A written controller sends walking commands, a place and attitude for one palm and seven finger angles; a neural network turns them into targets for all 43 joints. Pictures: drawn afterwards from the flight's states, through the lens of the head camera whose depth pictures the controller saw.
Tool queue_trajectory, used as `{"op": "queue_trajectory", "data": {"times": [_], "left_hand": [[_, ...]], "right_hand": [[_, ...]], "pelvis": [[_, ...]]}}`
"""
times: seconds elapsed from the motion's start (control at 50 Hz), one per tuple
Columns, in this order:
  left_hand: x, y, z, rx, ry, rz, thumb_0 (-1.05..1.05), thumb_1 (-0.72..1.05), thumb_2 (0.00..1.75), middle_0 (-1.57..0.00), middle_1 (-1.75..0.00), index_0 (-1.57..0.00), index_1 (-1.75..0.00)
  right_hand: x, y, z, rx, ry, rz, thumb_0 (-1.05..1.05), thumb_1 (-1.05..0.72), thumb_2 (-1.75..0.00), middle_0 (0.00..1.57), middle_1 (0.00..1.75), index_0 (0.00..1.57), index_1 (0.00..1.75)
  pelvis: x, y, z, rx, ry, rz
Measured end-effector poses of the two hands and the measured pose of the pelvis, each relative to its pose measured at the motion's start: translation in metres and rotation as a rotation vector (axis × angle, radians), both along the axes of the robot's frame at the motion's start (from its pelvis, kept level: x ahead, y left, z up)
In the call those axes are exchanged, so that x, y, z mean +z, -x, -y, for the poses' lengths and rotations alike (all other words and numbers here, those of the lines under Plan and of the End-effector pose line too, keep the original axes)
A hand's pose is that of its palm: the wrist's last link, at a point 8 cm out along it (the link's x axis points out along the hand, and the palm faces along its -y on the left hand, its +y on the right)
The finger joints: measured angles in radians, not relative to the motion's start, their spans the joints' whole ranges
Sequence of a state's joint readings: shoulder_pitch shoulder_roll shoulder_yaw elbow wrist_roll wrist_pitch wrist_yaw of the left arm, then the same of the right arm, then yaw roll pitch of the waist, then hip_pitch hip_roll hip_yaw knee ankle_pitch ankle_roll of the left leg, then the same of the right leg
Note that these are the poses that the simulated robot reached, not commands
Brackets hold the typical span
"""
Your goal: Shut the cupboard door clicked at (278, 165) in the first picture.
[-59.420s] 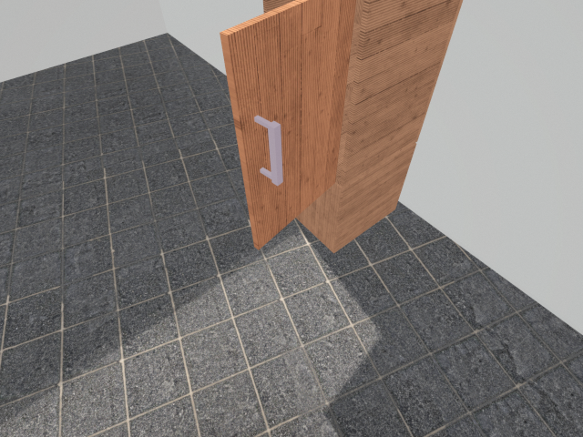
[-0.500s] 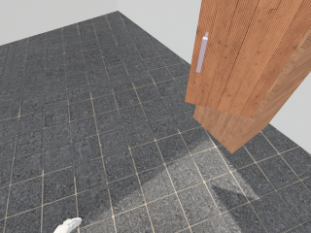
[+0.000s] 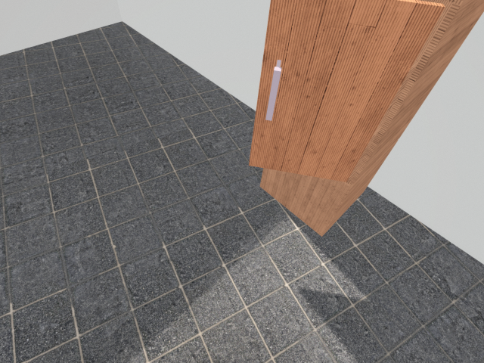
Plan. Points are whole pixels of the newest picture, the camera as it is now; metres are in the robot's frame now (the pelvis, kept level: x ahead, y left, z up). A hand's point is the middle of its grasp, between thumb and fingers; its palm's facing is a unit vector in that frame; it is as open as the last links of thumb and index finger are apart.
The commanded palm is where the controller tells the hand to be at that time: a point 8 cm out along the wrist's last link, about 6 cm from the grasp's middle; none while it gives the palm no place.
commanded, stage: turn to face it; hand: left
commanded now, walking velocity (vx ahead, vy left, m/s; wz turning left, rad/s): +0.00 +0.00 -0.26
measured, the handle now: (273, 91) +0.77 -0.03 +0.01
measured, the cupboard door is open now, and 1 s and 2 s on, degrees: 36 36 36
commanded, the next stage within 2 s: take the last steps up to it in 0.06 s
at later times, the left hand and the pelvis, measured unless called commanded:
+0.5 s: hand (166, 348) +0.17 +0.14 -0.15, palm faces -0.24 -0.95 -0.20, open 7.4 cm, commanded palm none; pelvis +0.03 -0.03 +0.01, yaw -11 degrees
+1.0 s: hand (193, 338) +0.19 +0.10 -0.18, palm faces -0.17 -0.98 -0.14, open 7.3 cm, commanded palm none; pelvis +0.18 -0.07 +0.00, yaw -12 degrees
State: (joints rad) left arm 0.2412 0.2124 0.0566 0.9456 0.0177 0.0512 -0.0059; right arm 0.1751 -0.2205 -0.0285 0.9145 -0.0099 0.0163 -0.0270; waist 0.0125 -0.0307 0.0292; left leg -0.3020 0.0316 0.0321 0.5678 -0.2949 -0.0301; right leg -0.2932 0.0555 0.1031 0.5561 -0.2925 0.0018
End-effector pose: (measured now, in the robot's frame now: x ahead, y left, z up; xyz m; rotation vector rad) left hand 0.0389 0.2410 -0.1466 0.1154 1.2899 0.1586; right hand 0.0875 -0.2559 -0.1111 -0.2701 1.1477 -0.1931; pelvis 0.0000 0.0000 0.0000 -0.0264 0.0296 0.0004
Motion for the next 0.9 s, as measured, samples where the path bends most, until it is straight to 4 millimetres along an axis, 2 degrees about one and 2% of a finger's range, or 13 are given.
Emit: {"op": "queue_trajectory", "data": {"times": [0.06,0.16,0.2,0.28,0.38,0.48,0.52,0.56,0.6,0.66,0.72,0.8,0.9], "left_hand": [[-0.002,-0.004,-0.014,-0.017,0.0,-0.025,0.01,0.91,0.9,-0.2,-0.3,-0.2,-0.3],[0.008,-0.017,-0.03,-0.052,-0.012,-0.032,0.01,0.91,0.9,-0.2,-0.3,-0.2,-0.3],[0.011,-0.023,-0.033,-0.069,-0.02,-0.03,0.01,0.91,0.9,-0.2,-0.3,-0.2,-0.3],[0.016,-0.038,-0.029,-0.123,-0.027,-0.034,0.01,0.91,0.9,-0.19,-0.3,-0.2,-0.3],[0.022,-0.073,-0.005,-0.22,-0.018,-0.016,0.01,0.91,0.9,-0.19,-0.3,-0.2,-0.3],[0.028,-0.123,0.038,-0.31,-0.012,0.066,0.01,0.91,0.9,-0.19,-0.3,-0.2,-0.3],[0.025,-0.14,0.055,-0.324,-0.018,0.123,0.01,0.91,0.9,-0.19,-0.3,-0.2,-0.3],[0.026,-0.147,0.069,-0.31,-0.018,0.154,0.01,0.91,0.9,-0.2,-0.3,-0.2,-0.3],[0.027,-0.145,0.078,-0.29,-0.014,0.153,0.0,0.91,0.9,-0.2,-0.3,-0.2,-0.3],[0.024,-0.135,0.088,-0.267,-0.005,0.101,0.0,0.91,0.9,-0.2,-0.3,-0.2,-0.3],[0.017,-0.125,0.088,-0.241,-0.012,0.028,0.0,0.93,0.9,-0.2,-0.3,-0.2,-0.3],[0.005,-0.114,0.086,-0.211,0.002,-0.078,0.0,0.93,0.9,-0.2,-0.3,-0.2,-0.3],[-0.017,-0.116,0.083,-0.169,0.028,-0.195,0.01,0.92,0.9,-0.2,-0.3,-0.2,-0.3]], "right_hand": [[0.006,0.007,-0.016,-0.001,0.003,-0.005,0.01,-0.91,-0.9,0.2,0.3,0.2,0.3],[0.009,0.029,-0.035,-0.038,-0.013,-0.048,0.01,-0.91,-0.9,0.2,0.3,0.2,0.3],[0.007,0.039,-0.039,-0.062,-0.027,-0.068,0.01,-0.91,-0.9,0.2,0.3,0.2,0.3],[0.003,0.064,-0.035,-0.131,-0.039,-0.099,0.01,-0.92,-0.9,0.2,0.3,0.2,0.3],[-0.002,0.108,-0.021,-0.235,-0.056,-0.161,0.0,-0.92,-0.9,0.2,0.3,0.2,0.3],[-0.012,0.154,0.004,-0.328,-0.073,-0.262,0.01,-0.91,-0.9,0.2,0.3,0.2,0.3],[-0.021,0.166,0.017,-0.351,-0.082,-0.304,0.01,-0.91,-0.9,0.2,0.3,0.2,0.3],[-0.024,0.167,0.029,-0.355,-0.085,-0.345,0.01,-0.91,-0.9,0.2,0.3,0.2,0.3],[-0.021,0.154,0.039,-0.349,-0.084,-0.348,0.01,-0.91,-0.9,0.2,0.3,0.2,0.3],[-0.015,0.117,0.052,-0.329,-0.08,-0.288,0.01,-0.91,-0.9,0.2,0.3,0.2,0.29],[-0.012,0.071,0.06,-0.301,-0.08,-0.207,0.01,-0.91,-0.9,0.2,0.3,0.2,0.29],[-0.012,0.003,0.062,-0.253,-0.084,-0.122,0.01,-0.91,-0.9,0.19,0.3,0.2,0.29],[-0.019,-0.075,0.055,-0.198,-0.072,-0.028,0.01,-0.91,-0.9,0.2,0.3,0.2,0.29]], "pelvis": [[0.003,-0.001,-0.009,-0.033,0.0,0.01],[0.012,-0.002,-0.018,-0.067,0.018,0.012],[0.014,-0.003,-0.02,-0.08,0.021,0.011],[0.015,-0.005,-0.018,-0.116,0.018,0.009],[0.016,-0.012,-0.006,-0.16,0.011,0.007],[0.011,-0.024,0.02,-0.188,0.001,0.011],[0.002,-0.03,0.034,-0.191,-0.015,0.015],[0.001,-0.036,0.043,-0.184,0.001,0.022],[0.004,-0.045,0.05,-0.18,0.001,0.026],[0.009,-0.06,0.06,-0.183,-0.005,0.027],[0.01,-0.078,0.067,-0.179,0.001,0.024],[0.006,-0.107,0.071,-0.173,0.016,0.022],[-0.009,-0.151,0.07,-0.182,0.008,0.034]]}}
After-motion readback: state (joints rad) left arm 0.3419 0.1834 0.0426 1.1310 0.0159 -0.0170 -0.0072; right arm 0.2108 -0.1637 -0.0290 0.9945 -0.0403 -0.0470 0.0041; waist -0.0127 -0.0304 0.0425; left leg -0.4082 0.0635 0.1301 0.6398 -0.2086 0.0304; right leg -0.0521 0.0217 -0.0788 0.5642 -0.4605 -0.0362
